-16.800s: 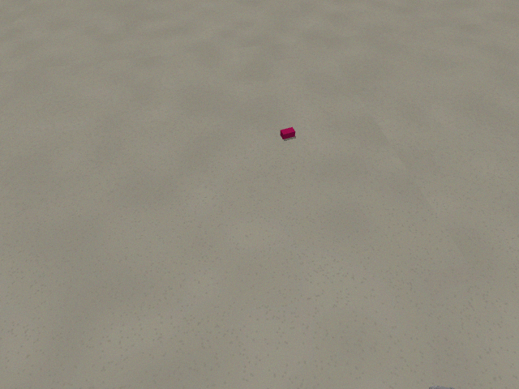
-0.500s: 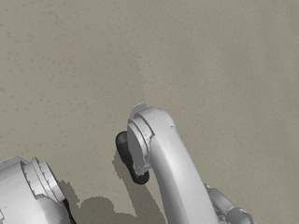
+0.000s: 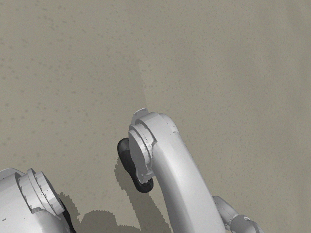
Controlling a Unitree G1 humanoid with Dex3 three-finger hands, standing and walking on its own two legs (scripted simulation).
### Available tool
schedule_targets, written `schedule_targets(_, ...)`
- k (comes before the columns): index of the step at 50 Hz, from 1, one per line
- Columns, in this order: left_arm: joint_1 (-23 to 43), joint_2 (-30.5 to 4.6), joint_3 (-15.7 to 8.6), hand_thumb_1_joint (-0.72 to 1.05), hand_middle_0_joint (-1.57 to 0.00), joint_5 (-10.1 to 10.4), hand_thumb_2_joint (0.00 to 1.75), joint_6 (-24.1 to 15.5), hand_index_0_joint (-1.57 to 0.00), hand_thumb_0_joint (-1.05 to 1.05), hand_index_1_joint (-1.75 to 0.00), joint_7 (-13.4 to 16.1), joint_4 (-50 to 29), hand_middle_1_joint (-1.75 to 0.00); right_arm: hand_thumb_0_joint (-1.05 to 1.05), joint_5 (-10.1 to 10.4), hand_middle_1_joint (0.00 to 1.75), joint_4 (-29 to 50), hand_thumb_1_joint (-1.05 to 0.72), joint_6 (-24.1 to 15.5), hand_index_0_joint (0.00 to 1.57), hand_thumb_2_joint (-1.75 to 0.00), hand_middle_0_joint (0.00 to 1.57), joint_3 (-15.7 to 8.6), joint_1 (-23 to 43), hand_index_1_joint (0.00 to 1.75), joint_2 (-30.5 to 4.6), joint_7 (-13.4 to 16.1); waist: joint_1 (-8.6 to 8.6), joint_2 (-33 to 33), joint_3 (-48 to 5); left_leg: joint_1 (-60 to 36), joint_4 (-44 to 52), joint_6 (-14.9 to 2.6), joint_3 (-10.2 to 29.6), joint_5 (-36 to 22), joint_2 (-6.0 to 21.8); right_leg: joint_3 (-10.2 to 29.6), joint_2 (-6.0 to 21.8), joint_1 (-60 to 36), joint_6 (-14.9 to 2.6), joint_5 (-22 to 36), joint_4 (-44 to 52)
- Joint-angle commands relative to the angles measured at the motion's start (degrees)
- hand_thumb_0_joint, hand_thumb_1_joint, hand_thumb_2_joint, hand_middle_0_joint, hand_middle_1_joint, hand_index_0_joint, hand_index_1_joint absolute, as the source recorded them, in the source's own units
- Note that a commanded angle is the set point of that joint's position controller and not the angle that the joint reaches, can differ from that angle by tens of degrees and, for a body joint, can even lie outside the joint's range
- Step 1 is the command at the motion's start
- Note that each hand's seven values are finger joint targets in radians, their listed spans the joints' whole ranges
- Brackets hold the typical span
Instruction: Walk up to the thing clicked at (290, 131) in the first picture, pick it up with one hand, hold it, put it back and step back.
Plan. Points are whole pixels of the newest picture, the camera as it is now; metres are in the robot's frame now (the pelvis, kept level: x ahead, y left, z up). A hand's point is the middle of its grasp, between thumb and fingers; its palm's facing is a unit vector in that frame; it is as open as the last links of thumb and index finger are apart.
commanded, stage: rest palm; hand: left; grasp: from above
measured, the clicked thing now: out of the picture +0.51 +0.33 -0.29
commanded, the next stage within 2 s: close in 0.24 s
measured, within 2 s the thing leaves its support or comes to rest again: neither
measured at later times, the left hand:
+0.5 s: hand out of the picture +0.49 +0.32 -0.25, palm faces -0.46 -0.10 -0.88, open 12.6 cm
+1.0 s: hand out of the picture +0.49 +0.31 -0.25, palm faces -0.47 -0.11 -0.88, open 10.8 cm
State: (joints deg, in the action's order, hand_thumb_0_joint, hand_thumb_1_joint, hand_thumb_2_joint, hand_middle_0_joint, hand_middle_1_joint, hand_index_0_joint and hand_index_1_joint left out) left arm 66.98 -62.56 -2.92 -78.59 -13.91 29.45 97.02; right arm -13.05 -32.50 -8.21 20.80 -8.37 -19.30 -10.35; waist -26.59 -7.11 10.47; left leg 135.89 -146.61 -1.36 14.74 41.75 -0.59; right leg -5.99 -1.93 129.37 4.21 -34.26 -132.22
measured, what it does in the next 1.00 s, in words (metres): stands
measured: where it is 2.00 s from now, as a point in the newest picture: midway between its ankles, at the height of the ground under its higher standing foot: (105, 202)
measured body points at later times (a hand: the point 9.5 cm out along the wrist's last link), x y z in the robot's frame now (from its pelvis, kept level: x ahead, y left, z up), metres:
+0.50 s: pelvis +0.00 +0.00 +0.00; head +0.29 +0.14 +0.32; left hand +0.51 +0.32 -0.20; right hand +0.04 -0.25 -0.04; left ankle +0.06 +0.11 -0.27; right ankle +0.14 -0.14 -0.27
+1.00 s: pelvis +0.00 +0.00 +0.00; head +0.29 +0.13 +0.31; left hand +0.51 +0.32 -0.20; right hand +0.04 -0.25 -0.04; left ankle +0.06 +0.11 -0.27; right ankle +0.14 -0.14 -0.27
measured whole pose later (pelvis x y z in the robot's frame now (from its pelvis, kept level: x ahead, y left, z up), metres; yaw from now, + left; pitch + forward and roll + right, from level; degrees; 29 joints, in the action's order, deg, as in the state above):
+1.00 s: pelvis +0.00 +0.00 +0.00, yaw -1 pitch +29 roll -18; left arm 65.8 -64.4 -3.4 -77.5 -16.4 26.9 93.8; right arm -13.5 -31.5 -6.4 21.8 -7.8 -20.4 -9.6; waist -25.6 -7.5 12.5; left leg 135.6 -146.7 -1.2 15.5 41.9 -0.3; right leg -6.8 -1.7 129.1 4.2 -33.8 -131.9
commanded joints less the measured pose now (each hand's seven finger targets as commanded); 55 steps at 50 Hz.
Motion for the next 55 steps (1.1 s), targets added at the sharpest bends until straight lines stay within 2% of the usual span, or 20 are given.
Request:
schedule_targets(1, 14.13, -10.56, -0.70, -0.30, -0.31, 1.40, 0.82, 0.25, -0.28, 0.00, -0.72, 1.36, -6.71, -0.68, 0.00, -0.07, 0.30, -0.71, -0.90, 0.28, 0.20, -0.90, 0.20, -5.88, -10.71, 0.30, -20.14, 0.33, -3.65, 32.66, -34.99, -29.98, 16.55, 1.92, -3.79, -16.79, 2.52, -9.26, -1.13, -18.89, -5.12, 13.82, 7.62)
schedule_targets(4, 15.78, -12.56, -1.58, -0.31, -0.31, 1.68, 0.83, -0.14, -0.27, 0.00, -0.73, 0.85, -8.33, -0.69, 0.00, -0.08, 0.30, -1.05, -0.90, 0.69, 0.20, -0.90, 0.20, -6.05, -10.77, 0.30, -20.52, 0.58, -3.06, 34.53, -36.28, -31.06, 16.94, 2.35, -3.48, -17.60, 2.69, -9.12, -0.95, -19.19, -5.45, 13.78, 8.04)
schedule_targets(10, 13.06, -10.49, 0.37, -0.28, -0.33, 2.38, 0.81, -1.13, -0.29, 0.00, -0.72, -0.87, -7.18, -0.68, 0.00, -0.39, 0.30, -0.45, -0.90, 0.95, 0.20, -0.90, 0.20, -5.37, -11.06, 0.30, -20.22, 0.53, -3.89, 31.92, -33.61, -29.28, 15.92, 1.70, -4.34, -16.49, 2.47, -9.19, -1.37, -20.17, -5.12, 13.16, 8.71)
schedule_targets(11, 14.71, -12.21, -0.76, -0.28, -0.34, 2.57, 0.82, -1.60, -0.30, 0.00, -0.72, -0.72, -10.52, -0.67, 0.00, -0.30, 0.30, -0.73, -0.90, 1.12, 0.20, -0.90, 0.20, -5.63, -11.60, 0.30, -20.90, 0.67, -3.56, 32.85, -35.46, -30.88, 16.42, 2.14, -3.67, -18.13, 2.67, -9.40, -1.17, -20.36, -5.25, 13.93, 8.73)
schedule_targets(13, 14.37, -11.99, -0.44, -0.27, -0.33, 2.53, 0.80, -1.91, -0.29, 0.00, -0.72, -0.84, -9.98, -0.68, 0.00, -0.56, 0.30, -0.62, -0.90, 1.22, 0.20, -0.90, 0.20, -5.16, -11.08, 0.30, -20.51, 0.59, -3.57, 32.84, -34.97, -30.60, 16.31, 2.11, -3.62, -17.27, 2.78, -9.48, -0.99, -19.90, -5.23, 13.37, 8.52)
schedule_targets(14, 15.53, -13.44, -1.46, -0.27, -0.34, 2.32, 0.80, -2.25, -0.30, 0.00, -0.71, -0.46, -11.41, -0.66, 0.00, -0.48, 0.30, -0.77, -0.90, 1.43, 0.20, -0.90, 0.20, -5.63, -11.34, 0.30, -21.14, 0.83, -3.23, 34.03, -35.51, -31.75, 16.80, 2.50, -3.11, -17.44, 2.93, -9.71, -0.98, -19.01, -5.44, 12.90, 8.57)
schedule_targets(15, 15.39, -13.53, -1.20, -0.28, -0.34, 1.95, 0.81, -2.41, -0.30, 0.00, -0.70, -0.33, -10.87, -0.66, 0.00, -0.45, 0.30, -0.40, -0.90, 1.51, 0.20, -0.90, 0.20, -5.53, -11.02, 0.30, -20.99, 0.85, -3.01, 35.10, -35.62, -31.92, 16.81, 2.52, -3.28, -16.96, 2.85, -9.56, -0.96, -19.07, -5.59, 12.75, 8.45)
schedule_targets(16, 13.59, -11.09, 0.07, -0.28, -0.33, 2.02, 0.81, -2.26, -0.29, 0.00, -0.71, -0.48, -8.63, -0.67, 0.00, -0.64, 0.30, -0.15, -0.90, 1.48, 0.20, -0.90, 0.20, -5.42, -10.93, 0.30, -20.62, 0.82, -3.71, 33.42, -34.32, -31.37, 16.65, 2.28, -3.59, -15.99, 2.80, -9.59, -1.12, -19.16, -5.42, 12.36, 8.32)
schedule_targets(17, 15.42, -12.08, -0.81, -0.27, -0.34, 2.02, 0.82, -2.73, -0.29, 0.00, -0.71, -0.15, -11.68, -0.66, 0.00, -0.57, 0.30, -0.70, -0.89, 1.66, 0.20, -0.90, 0.20, -5.72, -11.23, 0.30, -20.71, 0.78, -3.42, 34.37, -35.94, -32.38, 17.01, 2.61, -3.02, -17.54, 3.02, -9.94, -1.16, -19.21, -5.31, 13.16, 8.24)
schedule_targets(23, 14.70, -12.98, -0.65, -0.21, -0.39, 0.99, 0.78, -2.08, -0.34, 0.00, -0.66, 1.48, -9.28, -0.61, 0.00, -0.43, 0.30, -0.72, -0.89, 1.42, 0.20, -0.90, 0.20, -5.23, -10.61, 0.30, -20.18, 1.09, -2.95, 32.96, -34.75, -29.86, 16.45, 1.82, -4.13, -16.15, 2.61, -9.23, -1.48, -19.74, -5.19, 13.21, 8.65)
schedule_targets(28, 13.34, -11.60, 0.41, -0.14, -0.44, 1.41, 0.73, -0.93, -0.39, 0.00, -0.62, 1.67, -6.74, -0.57, 0.00, -0.32, 0.30, -0.72, -0.89, 0.99, 0.20, -0.90, 0.20, -5.17, -9.93, 0.30, -20.44, 1.17, -3.89, 32.46, -32.60, -29.79, 16.88, 2.02, -3.73, -15.98, 2.93, -9.38, -1.28, -18.70, -5.14, 12.98, 8.45)
schedule_targets(31, 16.96, -14.29, -1.78, -0.11, -0.44, 1.38, 0.69, -0.95, -0.41, 0.00, -0.61, 1.50, -11.55, -0.58, 0.00, -0.40, 0.30, -1.41, -0.89, 0.97, 0.20, -0.90, 0.20, -5.44, -10.74, 0.30, -20.73, 1.27, -2.88, 36.85, -37.05, -33.85, 17.32, 2.80, -3.00, -18.41, 3.29, -9.23, -0.60, -18.17, -5.40, 13.63, 7.70)
schedule_targets(34, 13.54, -9.96, 0.19, -0.07, -0.45, 1.98, 0.65, -0.54, -0.43, 0.00, -0.60, 0.42, -6.51, -0.57, 0.00, -0.77, 0.30, -0.87, -0.89, 1.10, 0.20, -0.90, 0.20, -5.28, -10.44, 0.30, -20.72, 0.74, -4.74, 33.27, -33.45, -31.32, 16.55, 2.74, -2.51, -19.09, 3.27, -9.89, -0.62, -17.83, -5.12, 14.23, 7.62)
schedule_targets(37, 15.20, -12.47, -0.18, -0.05, -0.47, 2.20, 0.64, -1.08, -0.45, 0.00, -0.58, -0.25, -8.80, -0.56, 0.00, -0.54, 0.30, -1.06, -0.89, 1.44, 0.20, -0.90, 0.20, -5.03, -10.23, 0.30, -20.71, 1.08, -3.99, 33.67, -33.77, -29.76, 16.66, 2.31, -3.38, -16.81, 2.98, -9.20, -0.80, -18.86, -5.31, 13.05, 8.82)
schedule_targets(42, 13.67, -12.45, -0.40, 0.02, -0.52, 2.93, 0.59, -1.90, -0.50, 0.00, -0.53, -1.03, -9.08, -0.52, 0.00, -0.47, 0.30, -0.47, -0.89, 1.78, 0.20, -0.90, 0.20, -5.05, -10.47, 0.30, -21.12, 1.23, -3.34, 32.01, -34.62, -30.06, 16.42, 2.32, -2.99, -17.33, 2.94, -9.52, -0.84, -19.68, -5.46, 13.08, 8.78)
schedule_targets(46, 13.50, -13.76, -1.29, 0.08, -0.57, 2.52, 0.54, -2.69, -0.55, 0.00, -0.50, -0.49, -10.14, -0.48, 0.00, -0.63, 0.30, -0.33, -0.89, 2.04, 0.20, -0.90, 0.20, -4.92, -10.54, 0.30, -21.06, 1.32, -3.20, 31.99, -34.73, -28.74, 16.19, 2.16, -3.37, -16.79, 2.86, -9.49, -0.92, -20.90, -5.44, 13.11, 8.80)
schedule_targets(48, 14.27, -16.12, -2.35, 0.09, -0.57, 1.97, 0.53, -2.86, -0.56, 0.00, -0.48, -0.01, -11.70, -0.47, 0.00, -0.64, 0.30, -0.35, -0.89, 2.24, 0.20, -0.90, 0.20, -4.79, -10.41, 0.30, -20.71, 1.48, -2.10, 33.91, -36.45, -30.43, 16.77, 2.24, -3.60, -16.61, 2.98, -9.40, -1.05, -21.01, -5.46, 12.77, 8.78)
schedule_targets(53, 13.39, -12.21, -1.09, 0.15, -0.60, 1.92, 0.48, -2.19, -0.60, 0.00, -0.45, 0.66, -9.67, -0.44, 0.00, -0.94, 0.30, -0.88, -0.89, 1.89, 0.20, -0.90, 0.20, -5.10, -10.95, 0.30, -20.47, 1.36, -3.75, 32.63, -34.28, -30.46, 15.79, 2.08, -3.63, -17.50, 2.88, -9.64, -0.91, -19.08, -5.14, 13.64, 8.57)
schedule_targets(54, 12.79, -13.08, -0.93, 0.16, -0.61, 2.13, 0.47, -1.95, -0.61, 0.00, -0.43, 0.76, -8.90, -0.43, 0.00, -0.78, 0.30, -1.05, -0.89, 1.80, 0.20, -0.90, 0.20, -4.75, -10.78, 0.30, -20.28, 1.49, -3.69, 32.10, -33.78, -29.79, 16.12, 1.88, -4.11, -16.94, 2.92, -9.43, -1.22, -20.22, -5.02, 13.65, 8.96)
schedule_targets(55, 15.66, -15.70, -2.45, 0.17, -0.62, 1.87, 0.46, -2.11, -0.62, 0.00, -0.43, 1.10, -12.74, -0.42, 0.00, -0.55, 0.30, -1.20, -0.89, 1.90, 0.20, -0.90, 0.20, -5.06, -11.22, 0.30, -20.82, 1.62, -3.16, 34.57, -35.49, -30.34, 16.52, 2.16, -3.87, -17.48, 2.93, -9.35, -1.01, -20.34, -5.27, 13.90, 9.03)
